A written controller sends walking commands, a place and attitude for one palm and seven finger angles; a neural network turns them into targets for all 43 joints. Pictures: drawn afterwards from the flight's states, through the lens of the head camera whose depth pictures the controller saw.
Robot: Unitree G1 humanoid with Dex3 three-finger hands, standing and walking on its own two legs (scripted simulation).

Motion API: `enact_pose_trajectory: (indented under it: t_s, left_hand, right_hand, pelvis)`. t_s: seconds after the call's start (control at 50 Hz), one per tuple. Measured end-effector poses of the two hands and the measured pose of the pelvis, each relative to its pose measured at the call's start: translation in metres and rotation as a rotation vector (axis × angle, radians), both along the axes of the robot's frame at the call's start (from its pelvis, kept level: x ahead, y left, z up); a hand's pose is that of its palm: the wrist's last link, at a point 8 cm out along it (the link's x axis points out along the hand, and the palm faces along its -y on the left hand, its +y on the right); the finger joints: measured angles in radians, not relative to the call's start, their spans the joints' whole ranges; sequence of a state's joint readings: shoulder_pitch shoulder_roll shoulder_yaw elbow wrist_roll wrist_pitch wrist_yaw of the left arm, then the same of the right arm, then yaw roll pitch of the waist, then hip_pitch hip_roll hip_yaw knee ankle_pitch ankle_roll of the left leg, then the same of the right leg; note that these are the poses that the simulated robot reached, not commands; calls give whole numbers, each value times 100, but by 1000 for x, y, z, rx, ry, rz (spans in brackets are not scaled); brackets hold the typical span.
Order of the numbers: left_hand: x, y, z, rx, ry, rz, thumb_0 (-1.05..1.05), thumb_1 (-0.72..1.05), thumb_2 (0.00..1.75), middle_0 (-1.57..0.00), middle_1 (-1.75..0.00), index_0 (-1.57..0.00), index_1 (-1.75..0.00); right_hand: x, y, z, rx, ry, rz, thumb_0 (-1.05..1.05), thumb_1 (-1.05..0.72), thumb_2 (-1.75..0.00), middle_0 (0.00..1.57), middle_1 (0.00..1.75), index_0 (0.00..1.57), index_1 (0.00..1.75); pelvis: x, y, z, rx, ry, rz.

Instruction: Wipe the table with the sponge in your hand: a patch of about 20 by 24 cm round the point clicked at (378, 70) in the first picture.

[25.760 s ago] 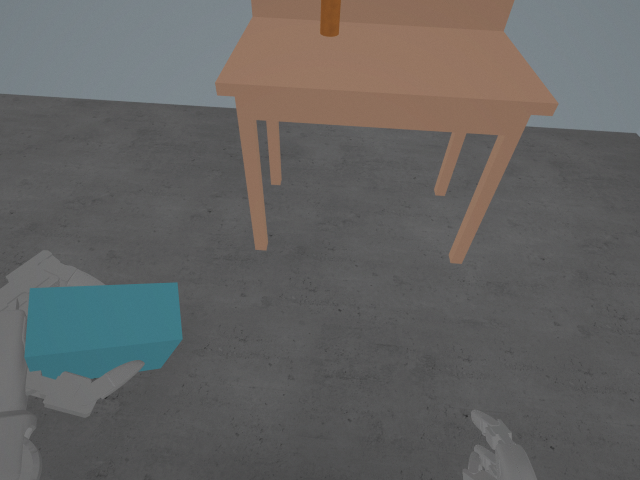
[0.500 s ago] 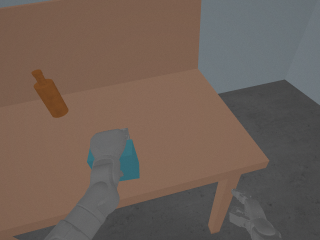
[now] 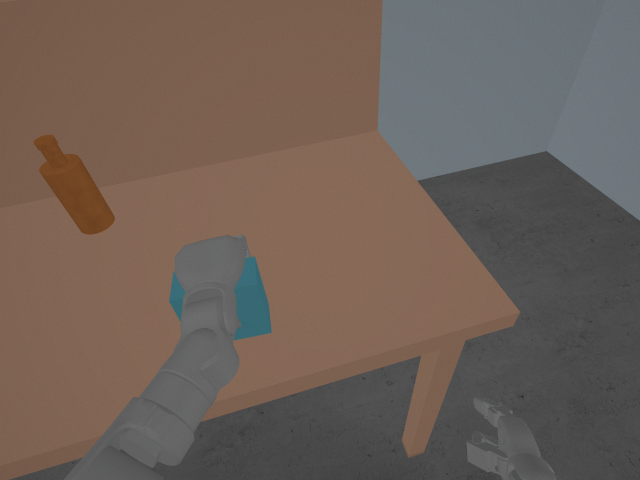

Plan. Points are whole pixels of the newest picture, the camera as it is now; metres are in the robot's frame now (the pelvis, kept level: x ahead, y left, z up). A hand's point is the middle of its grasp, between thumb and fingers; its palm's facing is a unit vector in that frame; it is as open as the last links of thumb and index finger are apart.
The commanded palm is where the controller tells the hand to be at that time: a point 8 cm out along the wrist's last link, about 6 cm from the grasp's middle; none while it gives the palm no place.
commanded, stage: wipe forward along the third lane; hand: left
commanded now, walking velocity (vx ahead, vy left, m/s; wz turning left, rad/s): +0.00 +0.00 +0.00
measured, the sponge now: (227, 310) +0.34 +0.19 +0.01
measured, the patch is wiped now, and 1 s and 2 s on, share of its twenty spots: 0.85 0.95 1.00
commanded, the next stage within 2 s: wipe back along the third lane in 1.20 s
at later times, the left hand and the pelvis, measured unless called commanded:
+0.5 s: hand (218, 264) +0.39 +0.20 +0.06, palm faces -0.05 -0.06 -1.00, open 9.8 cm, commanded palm +0.37 +0.21 +0.10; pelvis +0.00 +0.01 +0.00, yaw +0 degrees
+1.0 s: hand (215, 242) +0.43 +0.22 +0.06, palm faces -0.07 -0.04 -1.00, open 9.8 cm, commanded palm +0.42 +0.22 +0.10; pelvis +0.01 +0.02 +0.00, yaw +0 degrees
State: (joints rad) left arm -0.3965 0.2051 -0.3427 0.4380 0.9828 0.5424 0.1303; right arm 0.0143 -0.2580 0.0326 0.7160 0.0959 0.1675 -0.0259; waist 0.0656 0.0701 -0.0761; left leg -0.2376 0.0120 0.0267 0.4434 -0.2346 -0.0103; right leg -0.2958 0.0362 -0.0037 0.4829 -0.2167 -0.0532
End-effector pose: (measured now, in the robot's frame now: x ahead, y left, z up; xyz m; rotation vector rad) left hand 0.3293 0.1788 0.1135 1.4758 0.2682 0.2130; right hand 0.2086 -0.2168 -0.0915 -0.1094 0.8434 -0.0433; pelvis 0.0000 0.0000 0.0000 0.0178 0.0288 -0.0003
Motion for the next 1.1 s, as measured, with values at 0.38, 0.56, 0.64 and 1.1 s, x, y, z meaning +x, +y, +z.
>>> enact_pose_trajectory:
  t_s: [0.38, 0.56, 0.64, 1.1]
  left_hand:
    - [30, 13, 1, 19, 19, 2, -1, -50, 106, -75, -139, -79, -133]
    - [50, 22, 2, 31, 31, 8, 0, -50, 106, -75, -139, -79, -133]
    - [59, 25, 2, 37, 40, 8, 0, -50, 106, -75, -139, -79, -133]
    - [99, 41, 2, 48, 58, 9, 0, -50, 106, -75, -139, -79, -133]
  right_hand:
    - [-43, -14, -14, -59, 90, -82, 1, -91, -90, 20, 30, 20, 30]
    - [-50, -13, -17, -75, 122, -93, 1, -91, -90, 20, 30, 20, 30]
    - [-52, -12, -20, -77, 139, -96, 1, -91, -90, 20, 30, 20, 30]
    - [-71, -13, -27, -105, 224, -128, 1, -91, -90, 20, 30, 20, 30]
  pelvis:
    - [-6, 6, 0, -2, 34, -4]
    - [-2, 9, -1, -6, 59, 2]
    - [1, 11, -1, -8, 72, 5]
    - [8, 19, -3, -18, 126, 8]
